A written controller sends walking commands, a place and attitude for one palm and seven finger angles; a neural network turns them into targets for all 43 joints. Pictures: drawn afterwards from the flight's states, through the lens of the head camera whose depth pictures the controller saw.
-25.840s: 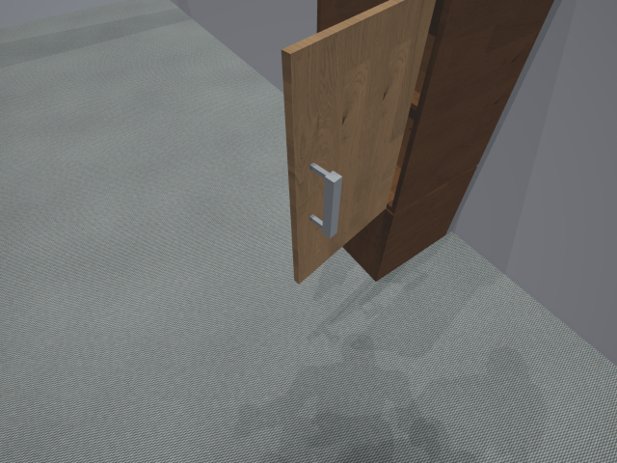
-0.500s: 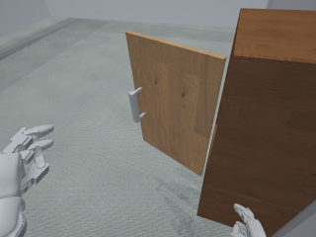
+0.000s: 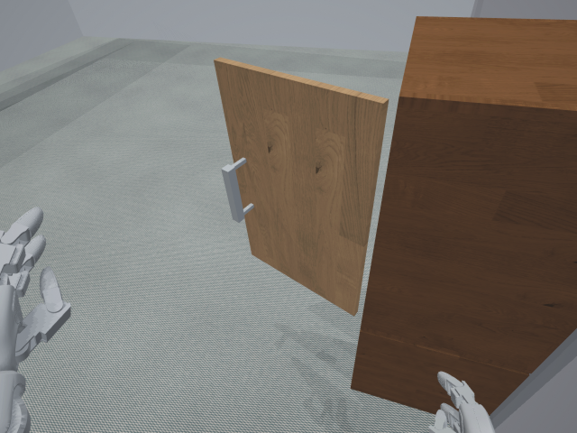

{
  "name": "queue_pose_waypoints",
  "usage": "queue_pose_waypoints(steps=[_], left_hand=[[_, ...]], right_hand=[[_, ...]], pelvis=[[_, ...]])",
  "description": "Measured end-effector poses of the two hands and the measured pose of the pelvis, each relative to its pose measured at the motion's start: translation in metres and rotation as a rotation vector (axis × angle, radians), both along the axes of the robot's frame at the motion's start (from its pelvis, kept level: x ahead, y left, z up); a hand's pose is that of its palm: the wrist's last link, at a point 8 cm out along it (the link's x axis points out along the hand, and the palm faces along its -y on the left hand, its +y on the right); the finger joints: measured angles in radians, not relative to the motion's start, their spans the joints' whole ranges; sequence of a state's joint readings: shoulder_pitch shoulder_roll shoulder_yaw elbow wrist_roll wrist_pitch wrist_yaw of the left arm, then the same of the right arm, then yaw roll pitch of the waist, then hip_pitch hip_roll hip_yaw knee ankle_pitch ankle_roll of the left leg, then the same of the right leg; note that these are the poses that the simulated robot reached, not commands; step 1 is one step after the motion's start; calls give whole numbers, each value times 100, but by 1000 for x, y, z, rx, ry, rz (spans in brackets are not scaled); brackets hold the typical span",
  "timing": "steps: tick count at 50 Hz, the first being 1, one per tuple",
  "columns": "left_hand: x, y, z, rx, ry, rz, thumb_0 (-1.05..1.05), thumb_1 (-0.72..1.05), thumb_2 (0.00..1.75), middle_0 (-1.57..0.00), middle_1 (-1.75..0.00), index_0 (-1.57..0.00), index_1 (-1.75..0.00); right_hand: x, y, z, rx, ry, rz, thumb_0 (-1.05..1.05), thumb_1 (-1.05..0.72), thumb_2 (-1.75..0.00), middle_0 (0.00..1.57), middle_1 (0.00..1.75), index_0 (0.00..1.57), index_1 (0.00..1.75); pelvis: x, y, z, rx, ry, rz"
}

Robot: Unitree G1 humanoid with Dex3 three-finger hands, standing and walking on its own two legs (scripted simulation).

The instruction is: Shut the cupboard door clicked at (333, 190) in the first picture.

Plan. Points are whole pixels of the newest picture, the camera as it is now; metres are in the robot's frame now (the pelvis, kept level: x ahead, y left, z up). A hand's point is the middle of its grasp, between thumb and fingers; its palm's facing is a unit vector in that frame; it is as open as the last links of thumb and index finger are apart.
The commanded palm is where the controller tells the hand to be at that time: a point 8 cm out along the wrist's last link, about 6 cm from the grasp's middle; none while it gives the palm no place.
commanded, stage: step back with the hand held close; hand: left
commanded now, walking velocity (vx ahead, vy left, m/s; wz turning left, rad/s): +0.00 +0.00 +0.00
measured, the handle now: (239, 190) +0.66 +0.21 -0.05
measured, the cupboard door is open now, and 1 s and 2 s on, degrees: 70 70 70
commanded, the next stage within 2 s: stop stepping back and stand still in 1.68 s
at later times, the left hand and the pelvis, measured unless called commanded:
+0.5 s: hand (19, 311) +0.18 +0.30 +0.17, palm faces +0.45 -0.72 -0.53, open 7.4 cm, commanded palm +0.12 +0.33 +0.17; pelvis -0.02 +0.03 -0.01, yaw +1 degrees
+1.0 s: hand out of the picture +0.13 +0.30 +0.17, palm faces +0.51 -0.70 -0.50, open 7.4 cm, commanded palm +0.06 +0.32 +0.17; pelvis -0.07 +0.02 -0.02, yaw +1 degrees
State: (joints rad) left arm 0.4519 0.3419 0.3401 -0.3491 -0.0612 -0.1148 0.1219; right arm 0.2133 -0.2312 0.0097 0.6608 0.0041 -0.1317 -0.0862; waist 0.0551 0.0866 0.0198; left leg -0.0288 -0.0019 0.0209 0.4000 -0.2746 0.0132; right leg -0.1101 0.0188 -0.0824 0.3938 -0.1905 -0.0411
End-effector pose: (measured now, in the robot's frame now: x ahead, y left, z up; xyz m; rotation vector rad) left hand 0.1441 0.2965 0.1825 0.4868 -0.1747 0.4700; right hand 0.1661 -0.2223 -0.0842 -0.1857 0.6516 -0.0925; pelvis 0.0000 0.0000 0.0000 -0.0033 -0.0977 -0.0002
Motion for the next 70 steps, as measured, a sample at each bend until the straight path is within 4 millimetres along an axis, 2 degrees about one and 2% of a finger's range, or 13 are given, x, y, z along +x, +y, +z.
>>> queue_pose_waypoints(steps=[7, 15, 25, 31, 37, 42, 46, 49, 55, 60, 65, 68, 70], left_hand=[[3, 6, -2, 25, 23, 17, 2, 89, 90, -21, -31, -21, -31], [4, 18, -16, 40, 78, -22, 2, 89, 90, -22, -31, -21, -31], [-11, 39, 13, 158, -6, -34, 2, 89, 90, -22, -31, -22, -31], [-27, 39, -6, 109, -9, 14, 1, 89, 90, -21, -31, -21, -31], [-41, 26, -24, 48, 1, -8, 2, 89, 90, -21, -31, -21, -31], [-51, 21, -10, 113, -64, -58, 2, 89, 90, -22, -31, -22, -31], [-58, 26, 5, 192, -110, -54, 2, 89, 90, -22, -31, -22, -31], [-61, 30, 7, 207, -122, -33, 2, 89, 90, -22, -31, -22, -31], [-65, 28, -11, 125, -84, -31, 1, 89, 90, -21, -31, -21, -31], [-74, 28, -24, 83, -49, -77, 2, 89, 90, -22, -31, -22, -31], [-93, 43, -7, 170, -71, -61, 2, 89, 89, -22, -31, -22, -31], [-107, 52, 8, 203, -112, -10, 2, 89, 90, -22, -31, -22, -31], [-112, 52, 10, 182, -124, 14, 2, 89, 90, -22, -31, -22, -31]], right_hand=[[-1, -3, -4, 2, 31, -5, 1, -91, -90, 20, 30, 20, 30], [-14, -8, -10, -60, 130, -56, 1, -91, -90, 20, 30, 20, 30], [-19, 17, -4, -56, 98, -50, 1, -91, -90, 20, 30, 20, 30], [-25, 20, -4, -41, 69, -21, 1, -91, -90, 20, 30, 20, 30], [-44, 7, -4, -84, 93, -9, 1, -91, -90, 21, 30, 21, 30], [-63, -4, 0, -129, 102, -25, 1, -91, -90, 20, 30, 21, 30], [-74, -9, 0, -134, 87, -45, 1, -91, -90, 20, 30, 20, 30], [-82, -11, -5, -121, 81, -59, 1, -91, -90, 20, 30, 20, 30], [-99, -10, -13, -97, 117, -68, 1, -91, -90, 20, 30, 20, 30], [-117, -1, -10, -119, 167, -64, 1, -91, -90, 20, 30, 20, 30], [-125, 12, -6, -132, 170, -56, 1, -91, -90, 20, 30, 20, 30], [-122, 20, -3, -118, 160, -30, 1, -91, -90, 20, 30, 20, 30], [-117, 24, -2, -105, 140, -4, 1, -91, -90, 20, 30, 20, 30]], pelvis=[[-1, 1, -1, -11, 42, 7], [-5, 18, -6, -12, 110, 25], [-19, 30, -10, 4, 105, 20], [-32, 23, -16, 2, 110, 21], [-49, 17, -19, -6, 118, 31], [-60, 16, -19, -11, 120, 33], [-65, 16, -22, -11, 113, 27], [-69, 15, -24, -11, 106, 19], [-81, 18, -25, -8, 113, 17], [-96, 25, -22, -12, 126, 34], [-101, 27, -19, -73, 142, 71], [-99, 24, -14, -82, 194, 54], [-104, 21, -12, -69, 231, 27]])
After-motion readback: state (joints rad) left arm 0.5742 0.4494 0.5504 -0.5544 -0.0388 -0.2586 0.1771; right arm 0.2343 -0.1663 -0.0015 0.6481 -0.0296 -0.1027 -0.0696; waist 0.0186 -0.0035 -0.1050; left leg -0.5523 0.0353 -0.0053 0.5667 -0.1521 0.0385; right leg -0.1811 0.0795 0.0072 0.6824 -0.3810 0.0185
